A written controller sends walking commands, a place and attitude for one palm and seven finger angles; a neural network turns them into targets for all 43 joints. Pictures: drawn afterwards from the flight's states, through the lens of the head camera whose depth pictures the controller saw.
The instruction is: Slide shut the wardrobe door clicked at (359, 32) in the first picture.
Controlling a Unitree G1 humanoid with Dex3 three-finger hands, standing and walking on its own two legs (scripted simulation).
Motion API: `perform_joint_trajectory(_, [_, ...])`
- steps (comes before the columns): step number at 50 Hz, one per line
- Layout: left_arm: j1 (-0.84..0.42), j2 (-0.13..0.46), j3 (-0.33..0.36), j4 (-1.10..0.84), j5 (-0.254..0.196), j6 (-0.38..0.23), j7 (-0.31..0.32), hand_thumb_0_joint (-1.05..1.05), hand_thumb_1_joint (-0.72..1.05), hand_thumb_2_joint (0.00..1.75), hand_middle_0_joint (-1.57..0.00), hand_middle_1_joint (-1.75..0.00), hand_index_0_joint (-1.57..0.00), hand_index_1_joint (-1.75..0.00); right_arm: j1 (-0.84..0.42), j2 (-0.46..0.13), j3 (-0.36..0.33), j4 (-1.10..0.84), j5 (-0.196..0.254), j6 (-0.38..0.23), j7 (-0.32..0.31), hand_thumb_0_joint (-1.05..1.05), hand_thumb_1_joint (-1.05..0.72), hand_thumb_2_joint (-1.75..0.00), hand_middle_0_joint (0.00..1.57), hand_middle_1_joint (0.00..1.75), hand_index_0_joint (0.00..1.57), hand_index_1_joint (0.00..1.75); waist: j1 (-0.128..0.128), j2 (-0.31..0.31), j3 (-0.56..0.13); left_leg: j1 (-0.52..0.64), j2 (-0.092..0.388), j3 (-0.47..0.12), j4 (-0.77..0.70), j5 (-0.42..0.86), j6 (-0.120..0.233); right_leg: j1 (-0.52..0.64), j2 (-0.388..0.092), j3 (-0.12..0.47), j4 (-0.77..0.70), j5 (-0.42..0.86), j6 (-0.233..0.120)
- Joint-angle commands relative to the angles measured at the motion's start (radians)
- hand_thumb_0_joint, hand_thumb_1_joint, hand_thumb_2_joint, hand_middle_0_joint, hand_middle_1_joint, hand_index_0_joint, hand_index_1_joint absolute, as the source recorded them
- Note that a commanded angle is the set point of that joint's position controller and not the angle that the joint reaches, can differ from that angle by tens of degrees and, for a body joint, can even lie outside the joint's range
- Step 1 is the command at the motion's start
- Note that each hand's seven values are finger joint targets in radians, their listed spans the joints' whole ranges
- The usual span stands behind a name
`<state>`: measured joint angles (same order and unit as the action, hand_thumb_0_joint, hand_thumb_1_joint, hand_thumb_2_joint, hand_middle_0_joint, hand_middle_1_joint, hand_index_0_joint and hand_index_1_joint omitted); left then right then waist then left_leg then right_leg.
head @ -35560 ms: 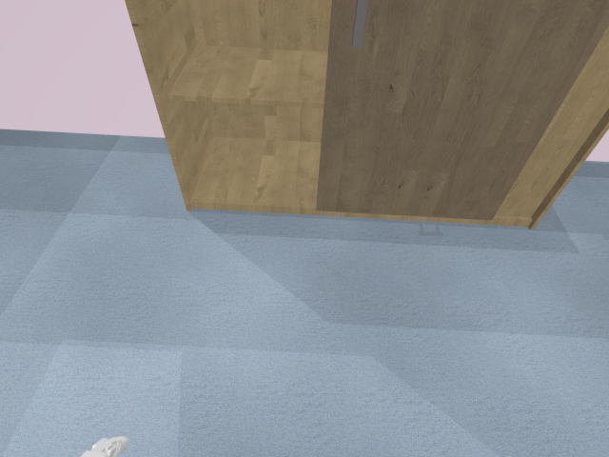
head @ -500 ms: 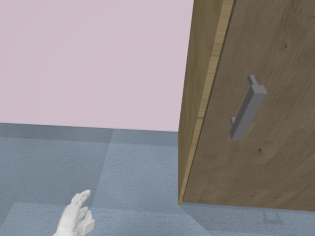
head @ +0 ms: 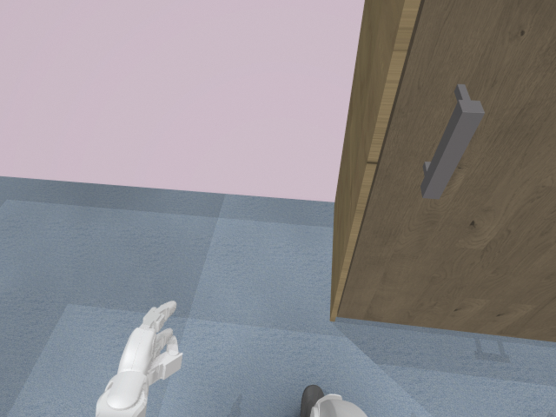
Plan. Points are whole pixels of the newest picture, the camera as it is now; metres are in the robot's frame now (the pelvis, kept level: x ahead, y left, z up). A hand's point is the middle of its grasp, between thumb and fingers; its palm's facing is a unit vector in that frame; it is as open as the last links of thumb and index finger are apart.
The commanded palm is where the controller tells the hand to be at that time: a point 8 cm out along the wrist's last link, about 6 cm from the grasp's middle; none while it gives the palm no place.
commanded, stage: step back with the hand held close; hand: right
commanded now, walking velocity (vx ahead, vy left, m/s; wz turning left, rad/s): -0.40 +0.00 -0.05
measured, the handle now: (444, 144) +0.48 -0.22 +0.12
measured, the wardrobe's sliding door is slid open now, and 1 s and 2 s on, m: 0.00 0.00 0.00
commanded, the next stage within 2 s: stop stepping back and stand still in 0.10 s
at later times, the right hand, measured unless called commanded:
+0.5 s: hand out of the picture +0.05 -0.30 +0.19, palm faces +0.47 +0.73 -0.49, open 7.4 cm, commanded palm +0.01 -0.33 +0.19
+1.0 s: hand out of the picture +0.02 -0.33 +0.18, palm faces +0.53 +0.70 -0.47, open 7.4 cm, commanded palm -0.04 -0.35 +0.19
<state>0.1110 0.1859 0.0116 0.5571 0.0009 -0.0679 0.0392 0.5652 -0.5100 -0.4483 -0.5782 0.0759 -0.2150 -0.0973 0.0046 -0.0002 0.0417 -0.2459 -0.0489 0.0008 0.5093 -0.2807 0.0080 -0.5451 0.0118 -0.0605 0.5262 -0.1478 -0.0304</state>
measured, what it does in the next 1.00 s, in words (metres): walks backwards: right foot, then left foot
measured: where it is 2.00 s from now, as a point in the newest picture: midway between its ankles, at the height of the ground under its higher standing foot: outside the picture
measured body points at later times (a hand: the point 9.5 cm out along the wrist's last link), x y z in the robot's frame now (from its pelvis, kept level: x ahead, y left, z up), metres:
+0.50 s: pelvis -0.12 -0.03 +0.01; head -0.14 -0.04 +0.45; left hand +0.04 +0.18 -0.07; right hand +0.02 -0.34 +0.22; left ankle -0.13 +0.07 -0.73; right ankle -0.05 -0.14 -0.71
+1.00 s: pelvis -0.16 -0.04 -0.01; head -0.18 -0.05 +0.44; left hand -0.01 +0.18 -0.10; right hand -0.02 -0.37 +0.21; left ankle -0.11 +0.07 -0.73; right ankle -0.15 -0.16 -0.70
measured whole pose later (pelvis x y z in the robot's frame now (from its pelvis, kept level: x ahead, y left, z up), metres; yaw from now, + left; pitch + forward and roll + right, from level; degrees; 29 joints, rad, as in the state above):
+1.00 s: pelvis -0.16 -0.04 -0.01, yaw -3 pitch -3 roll +2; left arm 0.28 0.20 0.00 0.65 0.00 -0.08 0.04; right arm 0.50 -0.44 -0.45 -0.45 0.02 -0.20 -0.15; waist -0.01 -0.02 -0.01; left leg -0.31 0.01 0.08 0.60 -0.23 0.03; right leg -0.41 -0.05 -0.02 0.93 -0.44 -0.01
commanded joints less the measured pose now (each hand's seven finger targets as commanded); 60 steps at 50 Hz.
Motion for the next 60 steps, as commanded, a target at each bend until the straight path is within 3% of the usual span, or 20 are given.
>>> perform_joint_trajectory(1, [-0.011, 0.123, 0.062, -0.087, 0.001, -0.032, 0.006, 0.00, 0.90, 0.90, -0.20, -0.30, -0.20, -0.30, 0.046, -0.123, -0.159, -0.120, -0.009, -0.035, -0.053, 0.00, -0.90, -0.90, 0.20, 0.30, 0.20, 0.30, -0.027, 0.201, -0.072, -0.364, 0.463, -0.302, -0.339, -0.021, 0.230, 0.057, 0.003, 0.150, 0.795, -0.349, 0.066])
perform_joint_trajectory(6, [-0.035, 0.111, 0.006, -0.068, 0.023, -0.057, 0.062, 0.00, 0.90, 0.90, -0.20, -0.30, -0.20, -0.30, -0.176, -0.103, -0.075, -0.079, -0.060, -0.039, -0.084, 0.00, -0.90, -0.90, 0.20, 0.30, 0.20, 0.30, -0.008, 0.049, -0.092, 0.005, 0.258, -0.093, -0.013, 0.810, 0.100, 0.143, -0.009, 0.027, 0.122, -0.228, 0.059])
perform_joint_trajectory(8, [-0.002, 0.120, 0.020, -0.057, 0.016, -0.069, 0.076, 0.00, 0.90, 0.90, -0.20, -0.30, -0.20, -0.30, -0.227, -0.097, -0.042, -0.143, -0.071, -0.047, -0.094, 0.00, -0.90, -0.90, 0.20, 0.30, 0.20, 0.30, 0.000, -0.016, -0.178, 0.061, 0.199, -0.047, 0.098, 0.694, 0.043, 0.316, -0.022, -0.009, -0.186, 0.097, 0.064])
perform_joint_trajectory(10, [0.021, 0.171, 0.055, -0.112, 0.010, -0.086, 0.059, 0.00, 0.90, 0.90, -0.20, -0.30, -0.20, -0.30, -0.222, -0.129, -0.067, -0.277, -0.070, -0.068, -0.095, 0.00, -0.90, -0.90, 0.20, 0.30, 0.20, 0.30, -0.043, -0.254, -0.295, -0.134, 0.077, -0.019, 0.282, -0.012, -0.015, 0.525, -0.307, 0.261, -0.097, 0.812, -0.046])
perform_joint_trajectory(14, [0.029, 0.146, 0.065, -0.119, 0.012, -0.122, 0.016, 0.00, 0.90, 0.90, -0.20, -0.30, -0.20, -0.30, -0.037, -0.139, -0.149, -0.350, -0.033, -0.065, -0.079, 0.00, -0.90, -0.90, 0.20, 0.30, 0.20, 0.30, -0.010, -0.234, -0.273, -0.155, 0.045, -0.051, 0.514, -0.218, -0.019, 0.391, -0.339, 0.362, -0.209, 0.330, -0.116])
perform_joint_trajectory(21, [0.008, 0.135, 0.037, -0.097, 0.012, -0.061, 0.010, 0.00, 0.90, 0.90, -0.20, -0.30, -0.20, -0.30, 0.026, -0.086, -0.137, -0.076, -0.043, 0.009, -0.077, 0.00, -0.90, -0.90, 0.20, 0.30, 0.20, 0.30, -0.012, -0.184, -0.106, 0.276, 0.009, 0.098, -0.057, -0.196, 0.046, -0.059, -0.133, 0.110, -0.254, -0.585, 0.018])
perform_joint_trajectory(24, [0.018, 0.154, 0.046, -0.076, 0.004, -0.045, 0.025, 0.00, 0.90, 0.90, -0.20, -0.30, -0.20, -0.30, -0.148, -0.107, -0.097, -0.025, -0.025, 0.033, -0.063, 0.00, -0.90, -0.90, 0.20, 0.30, 0.20, 0.30, -0.008, 0.274, 0.036, -0.145, 0.433, -0.453, -0.453, -0.384, 0.237, -0.052, -0.006, 0.061, 0.607, -0.282, 0.048])
perform_joint_trajectory(29, [0.026, 0.141, 0.028, -0.045, 0.008, -0.064, 0.043, 0.00, 0.90, 0.90, -0.20, -0.30, -0.20, -0.30, -0.240, -0.009, 0.033, 0.084, -0.050, 0.033, -0.058, 0.00, -0.90, -0.90, 0.20, 0.30, 0.20, 0.30, 0.018, 0.134, 0.022, -0.285, 0.301, -0.136, -0.365, -0.450, 0.140, 0.178, -0.083, 0.021, 0.388, -0.215, 0.025])
perform_joint_trajectory(34, [0.049, 0.154, 0.031, -0.058, 0.018, -0.116, 0.068, 0.00, 0.90, 0.90, -0.20, -0.30, -0.20, -0.30, -0.358, -0.069, 0.012, -0.147, -0.071, -0.011, -0.094, 0.00, -0.90, -0.90, 0.20, 0.30, 0.20, 0.30, 0.018, -0.051, -0.073, -0.181, 0.211, -0.062, -0.077, -0.344, 0.110, 0.426, -0.055, -0.026, -0.093, -0.263, -0.011])
perform_joint_trajectory(36, [0.055, 0.171, 0.030, -0.084, 0.016, -0.123, 0.053, 0.00, 0.90, 0.90, -0.20, -0.30, -0.20, -0.30, -0.345, -0.094, -0.028, -0.258, -0.082, -0.046, -0.108, 0.00, -0.90, -0.90, 0.20, 0.30, 0.20, 0.30, 0.006, -0.502, -0.041, -0.363, 0.018, 0.087, 0.388, -0.285, 0.018, 0.457, -0.364, 0.500, -0.354, -0.425, -0.141])
perform_joint_trajectory(38, [0.048, 0.131, 0.033, -0.056, 0.008, -0.124, 0.035, 0.00, 0.90, 0.90, -0.20, -0.30, -0.20, -0.30, -0.252, -0.158, -0.118, -0.220, -0.076, -0.061, -0.097, 0.00, -0.90, -0.90, 0.20, 0.30, 0.20, 0.30, 0.005, -0.291, -0.044, -0.321, 0.068, -0.014, 0.563, -0.195, 0.015, 0.330, -0.381, 0.486, -0.383, -0.422, -0.172])
perform_joint_trajectory(44, [0.051, 0.142, 0.038, -0.087, -0.001, -0.084, 0.016, 0.00, 0.90, 0.90, -0.20, -0.30, -0.20, -0.30, -0.012, -0.065, -0.109, -0.015, -0.063, -0.015, -0.082, 0.00, -0.90, -0.90, 0.20, 0.30, 0.20, 0.30, -0.025, -0.152, -0.068, 0.223, 0.033, 0.119, 0.044, -0.119, 0.014, -0.017, -0.212, 0.081, -0.146, -0.486, -0.042])
perform_joint_trajectory(45, [0.049, 0.145, 0.044, -0.089, 0.000, -0.070, 0.017, 0.00, 0.90, 0.90, -0.20, -0.30, -0.20, -0.30, -0.027, -0.051, -0.089, 0.025, -0.069, -0.007, -0.076, 0.00, -0.90, -0.90, 0.20, 0.30, 0.20, 0.30, -0.029, -0.030, -0.044, 0.225, 0.072, 0.036, -0.058, -0.179, 0.046, -0.070, -0.139, 0.012, 0.035, -0.487, -0.017])
perform_joint_trajectory(47, [0.040, 0.152, 0.058, -0.104, -0.011, -0.063, 0.019, 0.00, 0.90, 0.90, -0.20, -0.30, -0.20, -0.30, -0.068, -0.025, -0.049, 0.112, -0.053, 0.017, -0.064, 0.00, -0.90, -0.90, 0.20, 0.30, 0.20, 0.30, -0.024, 0.294, 0.030, 0.028, 0.411, -0.550, -0.369, -0.383, 0.203, -0.145, -0.024, 0.028, 0.559, -0.401, 0.017])
perform_joint_trajectory(49, [0.068, 0.144, 0.040, -0.064, 0.001, -0.084, 0.007, 0.00, 0.90, 0.90, -0.20, -0.30, -0.20, -0.30, -0.225, -0.090, -0.083, 0.013, -0.056, -0.018, -0.070, 0.00, -0.90, -0.90, 0.20, 0.30, 0.20, 0.30, 0.008, 0.187, -0.087, 0.060, 0.397, -0.396, -0.271, -0.085, 0.213, -0.055, -0.086, 0.067, 0.544, -0.292, 0.025])
perform_joint_trajectory(53, [0.027, 0.130, 0.028, -0.047, 0.007, -0.081, 0.034, 0.00, 0.90, 0.90, -0.20, -0.30, -0.20, -0.30, -0.253, -0.066, -0.031, -0.080, -0.056, -0.015, -0.068, 0.00, -0.90, -0.90, 0.20, 0.30, 0.20, 0.30, 0.024, 0.166, -0.051, -0.278, 0.250, -0.084, -0.165, -0.349, 0.111, 0.386, -0.071, 0.002, 0.104, -0.181, 0.012])
perform_joint_trajectory(54, [0.184, 0.235, 0.063, 0.209, 0.022, -0.073, -0.066, 0.00, 0.90, 0.90, -0.20, -0.30, -0.20, -0.30, -0.223, 0.224, 0.324, 0.679, -0.131, 0.171, 0.056, 0.00, -0.90, -0.90, 0.20, 0.30, 0.20, 0.30, 0.122, -0.078, -0.009, -0.388, 0.226, 0.067, 0.222, -0.056, 0.037, 0.374, -0.140, 0.142, 0.083, 0.036, -0.013])
perform_joint_trajectory(55, [0.180, 0.226, 0.059, 0.146, 0.029, 0.004, -0.060, 0.00, 0.90, 0.90, -0.20, -0.30, -0.20, -0.30, -0.138, 0.253, 0.314, 0.696, -0.108, 0.238, 0.078, 0.00, -0.90, -0.90, 0.20, 0.30, 0.20, 0.30, 0.063, -0.381, -0.008, -0.411, 0.060, 0.070, 0.453, -0.316, -0.047, 0.231, -0.303, 0.439, -0.148, -0.033, -0.095])
perform_joint_trajectory(57, [0.122, 0.245, 0.058, 0.075, 0.050, 0.021, -0.041, 0.00, 0.90, 0.90, -0.20, -0.30, -0.20, -0.30, -0.198, 0.224, 0.319, 0.675, -0.114, 0.240, 0.091, 0.00, -0.90, -0.90, 0.20, 0.30, 0.20, 0.30, 0.049, -0.215, 0.006, -0.413, 0.091, -0.081, 0.698, -0.283, -0.033, 0.112, -0.402, 0.609, -0.221, -0.123, -0.224])
perform_joint_trajectory(60, [0.089, 0.245, 0.048, 0.091, 0.067, 0.010, -0.024, 0.00, 0.90, 0.90, -0.20, -0.30, -0.20, -0.30, -0.277, 0.220, 0.352, 0.860, -0.103, 0.223, 0.100, 0.00, -0.90, -0.90, 0.20, 0.30, 0.20, 0.30, 0.013, 0.019, -0.117, -0.253, 0.086, -0.032, 0.464, -0.274, -0.049, 0.226, -0.293, 0.366, -0.081, 0.344, -0.170])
